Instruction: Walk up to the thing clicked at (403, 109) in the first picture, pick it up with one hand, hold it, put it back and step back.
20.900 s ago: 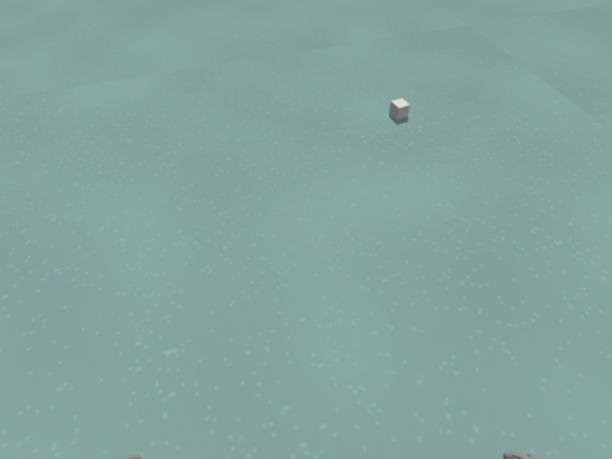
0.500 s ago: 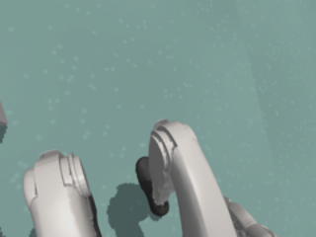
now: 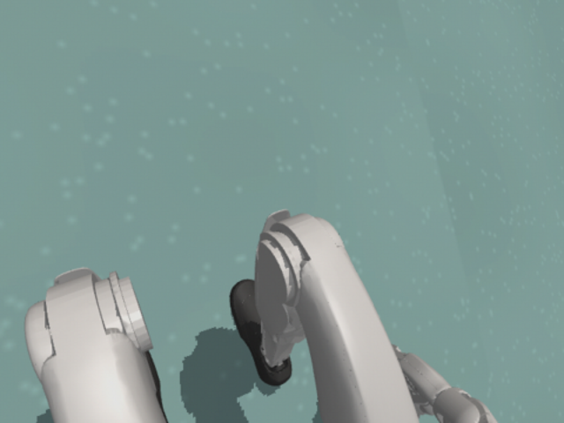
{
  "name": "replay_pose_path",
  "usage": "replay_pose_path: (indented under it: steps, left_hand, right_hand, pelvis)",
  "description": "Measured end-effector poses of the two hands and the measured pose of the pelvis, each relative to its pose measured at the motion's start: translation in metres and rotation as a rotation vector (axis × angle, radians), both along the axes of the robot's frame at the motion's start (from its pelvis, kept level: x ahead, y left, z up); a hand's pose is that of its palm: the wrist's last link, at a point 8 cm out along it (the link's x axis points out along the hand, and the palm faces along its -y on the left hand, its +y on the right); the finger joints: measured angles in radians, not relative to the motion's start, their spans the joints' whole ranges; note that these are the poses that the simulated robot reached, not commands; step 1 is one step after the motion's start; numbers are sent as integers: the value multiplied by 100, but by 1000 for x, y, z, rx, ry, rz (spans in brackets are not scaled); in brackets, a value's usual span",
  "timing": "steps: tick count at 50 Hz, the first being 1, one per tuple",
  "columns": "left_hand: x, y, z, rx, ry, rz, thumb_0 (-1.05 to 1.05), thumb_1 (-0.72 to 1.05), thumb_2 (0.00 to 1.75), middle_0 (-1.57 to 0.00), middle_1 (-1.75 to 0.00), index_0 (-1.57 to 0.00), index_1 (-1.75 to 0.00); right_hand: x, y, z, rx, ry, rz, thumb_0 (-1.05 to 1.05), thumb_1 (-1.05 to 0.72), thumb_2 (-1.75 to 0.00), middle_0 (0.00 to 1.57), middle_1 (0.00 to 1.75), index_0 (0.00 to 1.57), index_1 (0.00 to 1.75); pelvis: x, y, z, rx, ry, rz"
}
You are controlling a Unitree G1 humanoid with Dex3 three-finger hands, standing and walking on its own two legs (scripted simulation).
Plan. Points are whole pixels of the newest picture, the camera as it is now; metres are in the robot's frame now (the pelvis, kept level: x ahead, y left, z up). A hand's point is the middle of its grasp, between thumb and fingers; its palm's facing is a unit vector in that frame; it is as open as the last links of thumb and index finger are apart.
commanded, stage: rest palm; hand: left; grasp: from above
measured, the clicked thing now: out of the picture +0.43 +0.34 -0.26
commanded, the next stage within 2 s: close in 0.06 s
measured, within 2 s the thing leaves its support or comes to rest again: leaves its support in 1.78 s
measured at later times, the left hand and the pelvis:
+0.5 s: hand out of the picture +0.42 +0.33 -0.24, palm faces -0.46 -0.16 -0.87, open 12.0 cm; pelvis +0.00 +0.00 +0.00, yaw -1 degrees
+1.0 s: hand out of the picture +0.42 +0.33 -0.23, palm faces -0.46 -0.15 -0.88, open 11.1 cm; pelvis -0.01 +0.00 +0.00, yaw -1 degrees
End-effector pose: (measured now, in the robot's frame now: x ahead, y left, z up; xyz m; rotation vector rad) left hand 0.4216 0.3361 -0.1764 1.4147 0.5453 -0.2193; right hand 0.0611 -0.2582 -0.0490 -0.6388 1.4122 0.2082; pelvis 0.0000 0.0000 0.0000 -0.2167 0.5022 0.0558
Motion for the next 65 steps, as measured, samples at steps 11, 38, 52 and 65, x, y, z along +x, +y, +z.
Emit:
replay_pose_path:
  steps: [11, 38, 52, 65]
  left_hand:
    - [3, 1, -6, 11, -6, 17, 0, -39, 97, -21, -89, -19, -92]
    - [2, 1, 0, 2, -10, -1, 0, -14, 75, -41, -72, -48, -73]
    - [5, 1, 1, 16, 1, 4, 0, -15, 72, -51, -65, -55, -67]
    - [6, 1, 2, 18, 0, 3, 0, -17, 67, -58, -62, -61, -65]
  right_hand:
    - [0, 4, 2, 15, 2, 21, 0, -90, -90, 20, 30, 21, 30]
    - [-7, 12, 8, 28, 1, 36, 0, -90, -90, 20, 30, 21, 30]
    - [-3, 8, 7, 29, -12, 48, 0, -90, -90, 20, 30, 21, 30]
    - [-1, 11, 5, 42, -5, 40, 0, -90, -90, 20, 30, 21, 30]
  pelvis:
    - [-1, 1, 0, -9, -7, -3]
    - [-6, 2, 3, -24, -21, -9]
    - [-6, 1, 3, -18, -21, -12]
    - [-4, 0, 4, -18, -11, -12]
